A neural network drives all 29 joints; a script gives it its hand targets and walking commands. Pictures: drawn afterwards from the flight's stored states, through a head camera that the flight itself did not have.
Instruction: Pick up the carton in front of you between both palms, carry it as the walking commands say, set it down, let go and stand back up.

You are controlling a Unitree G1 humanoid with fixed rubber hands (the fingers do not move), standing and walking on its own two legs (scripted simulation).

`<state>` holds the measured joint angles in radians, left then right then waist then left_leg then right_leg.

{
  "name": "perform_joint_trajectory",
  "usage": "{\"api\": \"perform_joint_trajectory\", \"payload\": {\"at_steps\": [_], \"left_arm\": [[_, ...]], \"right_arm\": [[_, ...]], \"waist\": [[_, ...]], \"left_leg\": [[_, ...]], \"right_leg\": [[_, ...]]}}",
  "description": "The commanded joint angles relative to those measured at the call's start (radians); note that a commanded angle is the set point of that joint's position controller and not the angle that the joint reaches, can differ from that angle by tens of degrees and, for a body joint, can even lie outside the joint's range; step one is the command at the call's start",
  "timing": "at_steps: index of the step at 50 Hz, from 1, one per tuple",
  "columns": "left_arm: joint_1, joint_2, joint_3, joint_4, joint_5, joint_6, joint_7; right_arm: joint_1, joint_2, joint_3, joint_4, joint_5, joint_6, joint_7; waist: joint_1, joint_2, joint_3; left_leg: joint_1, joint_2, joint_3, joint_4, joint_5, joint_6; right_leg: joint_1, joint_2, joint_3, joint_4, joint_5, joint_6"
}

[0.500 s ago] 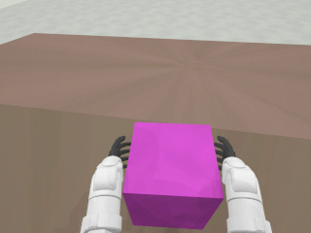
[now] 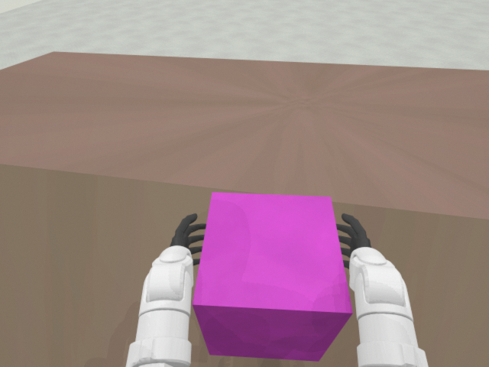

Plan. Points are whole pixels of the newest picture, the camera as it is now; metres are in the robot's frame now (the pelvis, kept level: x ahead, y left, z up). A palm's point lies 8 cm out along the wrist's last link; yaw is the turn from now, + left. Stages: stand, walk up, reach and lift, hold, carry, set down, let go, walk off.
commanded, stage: carry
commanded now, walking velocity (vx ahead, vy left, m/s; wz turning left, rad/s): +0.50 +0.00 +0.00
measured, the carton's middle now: (267, 279) +0.29 +0.00 -0.02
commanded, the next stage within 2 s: none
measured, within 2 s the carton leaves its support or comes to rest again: neither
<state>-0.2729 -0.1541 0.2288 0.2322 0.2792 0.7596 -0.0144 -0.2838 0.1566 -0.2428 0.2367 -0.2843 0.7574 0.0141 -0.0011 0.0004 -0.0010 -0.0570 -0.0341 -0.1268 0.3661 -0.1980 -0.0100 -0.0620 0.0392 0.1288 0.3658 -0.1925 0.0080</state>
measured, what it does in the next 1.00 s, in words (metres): walks ahead: right foot, then left foot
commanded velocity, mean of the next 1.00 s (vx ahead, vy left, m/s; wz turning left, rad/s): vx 0.50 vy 0.00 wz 0.00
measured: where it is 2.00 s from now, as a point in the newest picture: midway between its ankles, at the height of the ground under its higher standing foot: (262, 224)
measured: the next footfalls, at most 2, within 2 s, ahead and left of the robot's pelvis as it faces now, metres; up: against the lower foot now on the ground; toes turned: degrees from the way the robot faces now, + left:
right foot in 0.48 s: +0.13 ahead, -0.10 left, +0.00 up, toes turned -6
left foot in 0.80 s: +0.51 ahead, +0.09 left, +0.00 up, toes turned +9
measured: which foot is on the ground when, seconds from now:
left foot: down 0.00-0.50, up 0.52-0.78, down 0.80-1.00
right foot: down 0.00-0.38, up 0.40-0.46, down 0.48-0.80, up 0.82-1.00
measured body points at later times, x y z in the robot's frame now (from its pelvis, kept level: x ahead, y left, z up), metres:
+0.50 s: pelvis +0.15 -0.01 -0.03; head +0.13 -0.01 +0.42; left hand +0.42 +0.14 +0.06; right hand +0.40 -0.17 +0.05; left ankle +0.01 +0.13 -0.73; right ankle +0.09 -0.09 -0.75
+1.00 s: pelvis +0.43 +0.04 -0.01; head +0.41 +0.04 +0.44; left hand +0.68 +0.16 +0.07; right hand +0.65 -0.14 +0.07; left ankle +0.47 +0.08 -0.75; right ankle +0.36 -0.09 -0.66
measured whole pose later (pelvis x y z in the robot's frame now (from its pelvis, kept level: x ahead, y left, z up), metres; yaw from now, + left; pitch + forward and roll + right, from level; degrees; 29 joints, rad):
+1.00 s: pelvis +0.43 +0.04 -0.01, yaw -4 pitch +3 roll +0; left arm 0.09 -0.14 0.04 -0.52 0.01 1.14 0.14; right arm 0.09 0.14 -0.04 -0.52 0.00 1.15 -0.17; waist -0.05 0.01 -0.13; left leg -0.30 -0.01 0.25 0.40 -0.17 0.11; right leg -0.48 -0.09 -0.08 1.10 -0.28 -0.03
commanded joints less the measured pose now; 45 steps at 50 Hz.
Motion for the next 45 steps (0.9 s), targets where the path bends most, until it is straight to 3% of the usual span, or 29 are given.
{"api": "perform_joint_trajectory", "payload": {"at_steps": [1, 2, 3, 7, 10, 12, 15, 17, 18, 19, 20, 21, 22, 23, 24, 25, 26, 27, 29, 31, 34, 36, 39, 40, 41, 42, 43, 44, 45], "left_arm": [[-0.488, -0.907, -0.547, -0.050, -0.272, -0.025, -0.219], [-0.491, -0.909, -0.571, -0.079, -0.285, -0.023, -0.216], [-0.507, -0.913, -0.597, -0.114, -0.300, -0.020, -0.212], [-0.483, -0.910, -0.703, -0.248, -0.362, 0.020, -0.187], [-0.461, -0.888, -0.775, -0.375, -0.403, 0.084, -0.156], [-0.427, -0.866, -0.787, -0.429, -0.417, 0.133, -0.132], [-0.343, -0.822, -0.789, -0.511, -0.421, 0.204, -0.086], [-0.272, -0.795, -0.789, -0.561, -0.427, 0.251, -0.052], [-0.247, -0.780, -0.789, -0.591, -0.431, 0.274, -0.034], [-0.222, -0.768, -0.791, -0.621, -0.439, 0.295, -0.017], [-0.236, -0.774, -0.799, -0.671, -0.460, 0.312, -0.004], [-0.252, -0.783, -0.808, -0.711, -0.479, 0.324, 0.009], [-0.228, -0.800, -0.807, -0.737, -0.493, 0.333, 0.023], [-0.167, -0.825, -0.805, -0.760, -0.500, 0.337, 0.036], [-0.099, -0.826, -0.787, -0.786, -0.493, 0.335, 0.051], [-0.026, -0.824, -0.758, -0.787, -0.466, 0.325, 0.071], [-0.019, -0.811, -0.722, -0.803, -0.427, 0.324, 0.091], [-0.035, -0.786, -0.708, -0.845, -0.417, 0.330, 0.106], [-0.030, -0.735, -0.712, -0.894, -0.424, 0.334, 0.133], [0.012, -0.664, -0.722, -0.900, -0.441, 0.340, 0.155], [0.063, -0.579, -0.729, -0.910, -0.472, 0.342, 0.168], [0.071, -0.559, -0.733, -0.912, -0.488, 0.341, 0.169], [0.051, -0.544, -0.736, -0.942, -0.496, 0.345, 0.163], [0.040, -0.531, -0.733, -0.948, -0.495, 0.348, 0.161], [0.019, -0.511, -0.725, -0.950, -0.489, 0.354, 0.161], [0.044, -0.517, -0.723, -0.956, -0.481, 0.365, 0.161], [0.043, -0.514, -0.729, -0.941, -0.477, 0.375, 0.159], [0.053, -0.536, -0.726, -0.926, -0.468, 0.380, 0.154], [0.057, -0.564, -0.717, -0.903, -0.454, 0.381, 0.148]], "right_arm": [[-0.464, 0.909, 0.555, -0.024, 0.272, -0.017, 0.228], [-0.469, 0.910, 0.578, -0.056, 0.284, -0.016, 0.224], [-0.476, 0.915, 0.602, -0.088, 0.297, -0.013, 0.220], [-0.456, 0.919, 0.708, -0.228, 0.355, 0.029, 0.191], [-0.436, 0.897, 0.773, -0.347, 0.391, 0.092, 0.162], [-0.415, 0.873, 0.790, -0.405, 0.406, 0.142, 0.140], [-0.326, 0.828, 0.800, -0.482, 0.422, 0.212, 0.099], [-0.226, 0.792, 0.786, -0.523, 0.424, 0.257, 0.061], [-0.175, 0.779, 0.777, -0.541, 0.423, 0.275, 0.040], [-0.143, 0.778, 0.768, -0.569, 0.420, 0.291, 0.020], [-0.119, 0.788, 0.760, -0.603, 0.414, 0.304, 0.000], [-0.114, 0.805, 0.761, -0.657, 0.417, 0.317, -0.019], [-0.115, 0.815, 0.772, -0.713, 0.429, 0.327, -0.036], [-0.126, 0.816, 0.784, -0.772, 0.447, 0.334, -0.049], [-0.103, 0.805, 0.795, -0.816, 0.466, 0.338, -0.058], [-0.142, 0.788, 0.813, -0.898, 0.492, 0.346, -0.063], [-0.178, 0.785, 0.846, -0.925, 0.515, 0.352, -0.069], [-0.157, 0.771, 0.843, -0.914, 0.524, 0.351, -0.078], [-0.051, 0.735, 0.796, -0.868, 0.505, 0.350, -0.103], [0.050, 0.678, 0.740, -0.828, 0.456, 0.346, -0.144], [0.144, 0.608, 0.673, -0.823, 0.385, 0.337, -0.202], [0.140, 0.587, 0.664, -0.850, 0.378, 0.338, -0.216], [0.112, 0.577, 0.680, -0.885, 0.405, 0.345, -0.211], [0.101, 0.569, 0.683, -0.894, 0.408, 0.350, -0.206], [0.106, 0.558, 0.683, -0.893, 0.408, 0.358, -0.201], [0.088, 0.541, 0.689, -0.887, 0.422, 0.364, -0.198], [0.089, 0.560, 0.708, -0.882, 0.444, 0.372, -0.189], [0.071, 0.576, 0.718, -0.888, 0.456, 0.375, -0.178], [0.052, 0.602, 0.734, -0.888, 0.460, 0.376, -0.166]], "waist": [[0.002, 0.013, -0.223], [0.001, 0.007, -0.197], [-0.001, 0.001, -0.172], [0.004, 0.003, -0.267], [0.003, -0.019, -0.255], [0.006, -0.039, -0.227], [0.003, -0.052, -0.248], [-0.008, 0.023, -0.300], [-0.019, 0.119, -0.325], [-0.028, 0.245, -0.308], [-0.036, 0.330, -0.238], [-0.045, 0.256, -0.179], [-0.044, 0.179, -0.194], [0.002, 0.135, -0.282], [0.033, 0.046, -0.407], [0.046, -0.283, -0.394], [0.029, -0.370, -0.363], [0.036, -0.181, -0.318], [0.041, -0.035, -0.255], [0.038, -0.065, -0.231], [0.028, -0.134, -0.189], [0.025, -0.186, -0.167], [-0.006, -0.200, -0.263], [-0.022, -0.151, -0.298], [-0.044, -0.048, -0.311], [-0.020, 0.209, -0.336], [-0.023, 0.181, -0.308], [-0.018, 0.139, -0.281], [-0.017, 0.051, -0.270]], "left_leg": [[-0.096, 0.110, 0.004, 0.002, -0.181, 0.017], [-0.157, 0.096, -0.006, -0.016, -0.394, 0.025], [-0.203, 0.095, -0.016, -0.017, -0.509, 0.031], [-0.199, 0.116, 0.026, 0.060, -0.326, 0.043], [-0.258, 0.131, 0.027, 0.103, -0.406, 0.045], [-0.295, 0.134, 0.055, 0.144, -0.357, 0.040], [-0.279, 0.120, 0.110, 0.214, -0.159, 0.032], [-0.167, 0.139, 0.079, 0.239, 0.059, 0.050], [-0.041, 0.180, 0.002, 0.220, 0.222, 0.084], [0.125, 0.251, -0.106, 0.141, 0.457, 0.134], [0.225, 0.326, -0.228, 0.090, 0.630, 0.187], [0.252, 0.347, -0.256, 0.097, 0.730, 0.211], [0.229, 0.328, -0.186, 0.143, 0.824, 0.192], [0.069, 0.279, -0.026, 0.243, 0.841, 0.129], [-0.175, 0.201, 0.143, 0.443, 0.621, 0.048], [-0.533, 0.103, 0.282, 0.704, 0.193, -0.030], [-0.752, 0.041, 0.238, 0.777, -0.271, -0.020], [-0.819, 0.093, 0.196, 0.801, -0.321, 0.005], [-0.886, 0.120, 0.209, 0.740, -0.315, 0.026], [-0.870, 0.116, 0.249, 0.602, -0.231, 0.017], [-0.627, 0.064, 0.320, 0.329, -0.011, 0.015], [-0.407, 0.007, 0.389, 0.217, 0.100, 0.029], [-0.041, -0.040, 0.430, 0.162, 0.128, 0.044], [0.095, -0.018, 0.413, 0.138, 0.057, 0.043], [0.182, 0.121, 0.206, 0.105, -0.158, 0.053], [0.256, 0.443, -0.394, -0.109, -0.385, 0.193], [0.183, 0.469, -0.497, -0.217, -0.357, 0.243], [0.102, 0.452, -0.405, -0.221, -0.253, 0.240], [0.032, 0.421, -0.297, -0.211, -0.167, 0.223]], "right_leg": [[-0.095, -0.111, -0.001, 0.000, -0.182, -0.015], [-0.147, -0.098, 0.004, -0.014, -0.400, -0.022], [-0.191, -0.095, 0.010, -0.011, -0.515, -0.028], [-0.180, -0.120, -0.029, 0.052, -0.322, -0.047], [-0.215, -0.157, 0.008, 0.048, -0.421, -0.069], [-0.225, -0.181, 0.023, 0.051, -0.390, -0.078], [-0.190, -0.178, -0.021, 0.159, -0.084, -0.088], [-0.233, -0.142, -0.103, 0.343, 0.152, -0.060], [-0.342, -0.102, -0.170, 0.457, 0.175, -0.026], [-0.537, -0.058, -0.255, 0.530, 0.018, 0.013], [-0.736, -0.026, -0.288, 0.519, -0.328, 0.023], [-0.811, -0.037, -0.276, 0.447, -0.452, 0.013], [-0.718, -0.028, -0.288, 0.322, -0.412, 0.004], [-0.390, -0.011, -0.286, 0.089, -0.233, -0.020], [0.064, -0.053, -0.226, -0.061, -0.043, -0.033], [0.287, -0.305, 0.177, -0.102, 0.204, -0.093], [0.414, -0.414, 0.327, -0.044, 0.634, -0.214], [0.433, -0.426, 0.251, -0.014, 0.714, -0.232], [0.433, -0.386, 0.147, -0.049, 0.592, -0.177], [0.418, -0.340, 0.047, -0.098, 0.580, -0.143], [0.212, -0.253, -0.145, -0.130, 0.565, -0.102], [0.060, -0.242, -0.214, -0.140, 0.674, -0.091], [-0.039, -0.220, -0.326, 0.114, 0.771, -0.046], [-0.109, -0.191, -0.337, 0.282, 0.632, -0.032], [-0.239, -0.161, -0.324, 0.507, 0.383, -0.024], [-0.491, -0.021, -0.276, 0.795, -0.134, 0.011], [-0.540, -0.057, -0.139, 0.939, -0.245, -0.014], [-0.548, -0.108, -0.120, 0.972, -0.225, -0.039], [-0.539, -0.148, -0.119, 0.951, -0.181, -0.053]]}}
